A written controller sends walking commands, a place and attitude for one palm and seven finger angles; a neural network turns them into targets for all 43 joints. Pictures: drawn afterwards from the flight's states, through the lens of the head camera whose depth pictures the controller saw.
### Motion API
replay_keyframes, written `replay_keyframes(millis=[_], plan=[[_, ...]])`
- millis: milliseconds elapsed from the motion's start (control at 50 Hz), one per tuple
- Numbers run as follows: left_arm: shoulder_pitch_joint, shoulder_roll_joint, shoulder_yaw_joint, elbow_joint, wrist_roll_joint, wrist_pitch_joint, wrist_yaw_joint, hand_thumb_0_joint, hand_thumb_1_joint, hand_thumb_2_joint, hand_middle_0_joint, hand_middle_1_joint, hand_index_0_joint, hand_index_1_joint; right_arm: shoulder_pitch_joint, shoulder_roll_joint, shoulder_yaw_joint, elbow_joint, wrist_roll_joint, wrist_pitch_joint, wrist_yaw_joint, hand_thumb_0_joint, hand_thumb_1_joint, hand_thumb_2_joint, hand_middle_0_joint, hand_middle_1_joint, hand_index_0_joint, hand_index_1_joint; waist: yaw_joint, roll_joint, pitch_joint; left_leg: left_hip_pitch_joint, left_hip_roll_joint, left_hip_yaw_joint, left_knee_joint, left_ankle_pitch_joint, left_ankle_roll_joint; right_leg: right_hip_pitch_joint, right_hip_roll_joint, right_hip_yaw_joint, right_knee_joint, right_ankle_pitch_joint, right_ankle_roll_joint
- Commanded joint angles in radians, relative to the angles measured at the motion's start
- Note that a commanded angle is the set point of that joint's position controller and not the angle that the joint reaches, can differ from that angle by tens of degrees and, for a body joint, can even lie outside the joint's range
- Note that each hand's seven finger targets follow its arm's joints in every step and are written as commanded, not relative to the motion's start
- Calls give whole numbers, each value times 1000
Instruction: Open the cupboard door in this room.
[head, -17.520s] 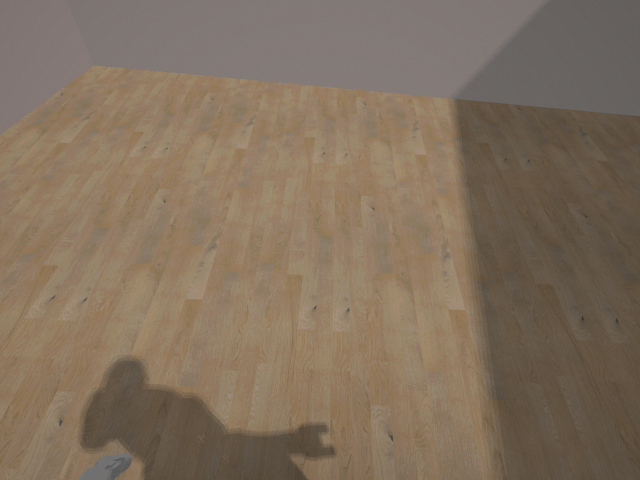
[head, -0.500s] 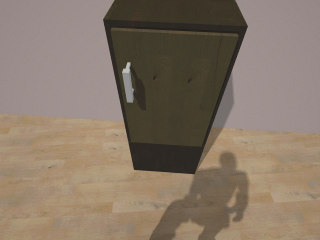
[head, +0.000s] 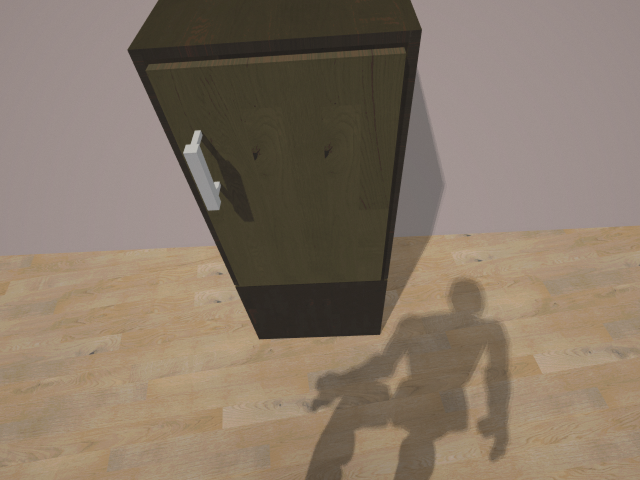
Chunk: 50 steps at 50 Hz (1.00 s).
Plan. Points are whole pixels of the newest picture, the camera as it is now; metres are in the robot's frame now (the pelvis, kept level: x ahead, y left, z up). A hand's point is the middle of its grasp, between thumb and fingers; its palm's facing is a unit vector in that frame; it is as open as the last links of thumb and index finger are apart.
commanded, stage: come to a stop and stand still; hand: left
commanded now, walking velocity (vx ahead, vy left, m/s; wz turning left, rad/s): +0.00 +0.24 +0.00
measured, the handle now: (205, 171) +0.58 +0.22 +0.03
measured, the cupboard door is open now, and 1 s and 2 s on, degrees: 0 0 0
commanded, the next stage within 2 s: look again from close up in 0.70 s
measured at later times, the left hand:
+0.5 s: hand out of the picture -0.05 +0.23 -0.18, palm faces +0.05 -0.98 -0.20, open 7.4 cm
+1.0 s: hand out of the picture +0.00 +0.20 -0.17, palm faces +0.00 -0.97 -0.24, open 7.3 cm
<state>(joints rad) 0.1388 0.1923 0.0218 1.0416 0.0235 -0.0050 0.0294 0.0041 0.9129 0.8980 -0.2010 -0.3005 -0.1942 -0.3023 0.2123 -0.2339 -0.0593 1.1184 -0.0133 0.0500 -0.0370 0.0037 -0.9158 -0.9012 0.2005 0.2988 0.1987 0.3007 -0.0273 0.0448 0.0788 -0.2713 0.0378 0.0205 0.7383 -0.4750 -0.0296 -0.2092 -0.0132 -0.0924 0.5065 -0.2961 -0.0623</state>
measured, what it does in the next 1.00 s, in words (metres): steps on the spot: left foot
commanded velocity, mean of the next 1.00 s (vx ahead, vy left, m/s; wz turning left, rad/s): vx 0.01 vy -0.02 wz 0.00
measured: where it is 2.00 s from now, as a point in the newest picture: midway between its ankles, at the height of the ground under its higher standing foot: outside the picture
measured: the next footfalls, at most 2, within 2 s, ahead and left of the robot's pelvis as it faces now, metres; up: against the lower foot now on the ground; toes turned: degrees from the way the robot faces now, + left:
left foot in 0.36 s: -0.01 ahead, +0.17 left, +0.00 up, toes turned +2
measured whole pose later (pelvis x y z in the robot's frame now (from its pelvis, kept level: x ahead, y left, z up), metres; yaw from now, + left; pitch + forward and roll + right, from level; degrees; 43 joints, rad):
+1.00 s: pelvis +0.00 +0.03 -0.01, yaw -1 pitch +0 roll +0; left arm 0.29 0.12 -0.01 1.14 0.02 -0.02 0.04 0.01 0.92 0.90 -0.20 -0.30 -0.20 -0.30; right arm 0.32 -0.16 -0.01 1.08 -0.02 -0.02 -0.04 0.01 -0.91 -0.90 0.20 0.30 0.20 0.30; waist -0.02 0.07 0.00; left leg -0.15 0.05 0.03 0.51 -0.35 -0.03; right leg -0.23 -0.02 -0.08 0.55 -0.31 -0.02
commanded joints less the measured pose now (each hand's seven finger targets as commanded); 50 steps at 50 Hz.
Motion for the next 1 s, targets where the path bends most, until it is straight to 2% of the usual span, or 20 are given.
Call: replay_keyframes(millis=[0, 100, 180, 240, 280, 300, 340, 360, 380, 420, 560, 640, 760, 780, 800, 820, 840, 860, 940, 980], plan=[[85, 157, 26, -14, -9, -14, 7, 0, 900, 900, -200, -300, -200, -300, 14, -14, 13, -39, 7, -18, 9, 0, -900, -900, 200, 300, 200, 300, 52, -144, -83, -57, 10, -19, 36, 9, -6, 139, -272, 221, -149, 695, -105], [122, 171, 41, 1, -7, -10, 16, 0, 900, 900, -200, -300, -200, -300, -2, -42, 9, -52, 7, -11, 8, 0, -900, -900, 200, 300, 200, 300, 74, -150, -79, -100, 10, -39, 55, 8, -15, 175, -321, 282, -161, 695, -130], [104, 175, 49, -8, 0, -5, 17, 0, 900, 900, -200, -300, -200, -300, 7, -30, 7, -63, 8, -13, 15, 0, -900, -900, 200, 300, 200, 300, 67, -162, -88, -62, 8, -36, 0, 22, -9, 130, -317, 283, -188, 502, -137], [88, 167, 46, -1, 0, -1, 10, 0, 900, 900, -200, -300, -200, -300, 31, -13, 11, -58, 7, -23, 19, 0, -900, -900, 200, 300, 200, 300, 52, -194, -86, 32, -9, -1, -142, 102, -1, 64, -266, 253, -200, 326, -98], [65, 151, 43, 3, -6, 2, 8, 0, 900, 900, -200, -300, -200, -300, 80, -3, 14, -37, 6, -34, 18, 0, -900, -900, 200, 300, 200, 300, 21, -196, -80, 170, -14, 14, -314, 238, 6, -33, -221, 213, -181, 185, -42], [61, 132, 36, 5, -11, 7, 6, 0, 900, 900, -200, -300, -200, -300, 94, -17, 16, -28, 6, -42, 17, 0, -900, -900, 200, 300, 200, 300, 16, -149, -74, 220, 9, -11, -364, 270, 15, -85, -179, 185, -155, 93, -10], [94, 72, 22, 5, -15, 13, 1, 0, 900, 900, -200, -300, -200, -300, 49, -73, 12, -45, -3, -52, 11, 0, -900, -900, 200, 300, 200, 300, 44, 36, -35, 126, 152, -164, -448, 233, 76, -94, -81, 103, -112, 2, 51], [110, 62, 19, 12, -8, 14, -2, 0, 900, 900, -200, -300, -200, -300, 14, -86, 11, -57, -2, -49, 11, 0, -900, -900, 200, 300, 200, 300, 61, 15, -1, 22, 178, -177, -487, 138, 92, -26, -70, 77, -110, 10, 65], [126, 57, 15, 22, -5, 14, -3, 0, 900, 900, -200, -300, -200, -300, -11, -81, 15, -60, -3, -49, 11, 0, -900, -900, 200, 300, 200, 300, 70, -21, 8, -15, 148, -156, -493, 75, 83, -2, -70, 82, -130, 26, 68], [134, 54, 4, 56, -5, 12, -6, 0, 900, 900, -200, -300, -200, -300, -5, -58, 24, -43, -2, -58, 11, 0, -900, -900, 200, 300, 200, 300, 57, 41, 36, -34, 126, -153, -560, 0, 65, 34, -70, 71, -129, 59, 74], [190, 42, -8, 95, -3, 13, -16, 0, 900, 900, -200, -300, -200, -300, 45, -61, 17, -28, 2, -65, -6, 0, -900, -900, 200, 300, 200, 300, 41, 39, 60, 20, 164, -170, -590, 66, 79, -5, -63, 46, -94, 113, 85], [213, 34, -4, 98, 1, 19, -20, 0, 900, 900, -200, -300, -200, -300, 65, -63, 10, -22, 1, -65, -17, 0, -900, -900, 200, 300, 200, 300, 36, 50, 45, 49, 171, -151, -536, 191, 94, -31, -65, 45, -71, 132, 87], [231, 36, -1, 105, -10, -2, -8, 0, 900, 900, -200, -300, -200, -300, 105, -7, 20, -2, 6, -71, -17, 0, -900, -900, 200, 300, 200, 300, 33, -50, -50, 108, 97, -50, -386, 394, 57, 49, -99, 91, -131, 292, 62], [258, 58, -13, 118, 0, -22, 43, 0, 900, 900, -200, -300, -200, -300, 57, -59, 25, -50, 14, -85, -2, 0, -900, -900, 200, 300, 200, 300, 42, 13, -103, 100, 117, 0, -237, 605, 29, 48, -123, 125, -70, 530, 46], [256, 85, -5, 84, -6, -30, 33, 0, 900, 900, -200, -300, -200, -300, 120, -2, 32, -68, 2, -85, 3, 0, -900, -900, 200, 300, 200, 300, 16, 39, -174, 78, 62, -17, -244, 385, 30, 93, -133, 131, -55, 392, 24], [239, 70, -3, 76, -4, -29, 24, 0, 900, 900, -200, -300, -200, -300, 140, 9, 33, -61, 1, -92, 1, 0, -900, -900, 200, 300, 200, 300, 13, 58, -149, 76, 67, -30, -279, 414, 40, 62, -120, 128, -28, 364, 10], [248, 57, -5, 78, -4, -31, 20, 0, 900, 900, -200, -300, -200, -300, 177, 4, 36, -57, 0, -95, 1, 0, -900, -900, 200, 300, 200, 300, 8, 68, -191, 102, 89, -41, -276, 526, 46, 72, -101, 104, -6, 355, 6], [242, 50, -6, 76, -7, -31, 17, 0, 900, 900, -200, -300, -200, -300, 181, 7, 41, -64, -2, -92, -1, 0, -900, -900, 200, 300, 200, 300, 14, 63, -171, 91, 100, -36, -266, 544, 55, 75, -91, 79, -10, 310, 8], [225, 32, -6, 65, -9, -33, 11, 0, 900, 900, -200, -300, -200, -300, 184, 11, 45, -78, 1, -83, -6, 0, -900, -900, 200, 300, 200, 300, 9, -104, -54, 57, 72, -25, -277, 451, 50, 24, -99, 97, -25, 396, 6], [211, 37, -5, 65, -12, -35, 10, 0, 900, 900, -200, -300, -200, -300, 181, 26, 52, -75, -2, -83, -2, 0, -900, -900, 200, 300, 200, 300, 12, -88, -6, 44, 59, -25, -307, 408, 47, 13, -101, 106, -41, 376, 7]])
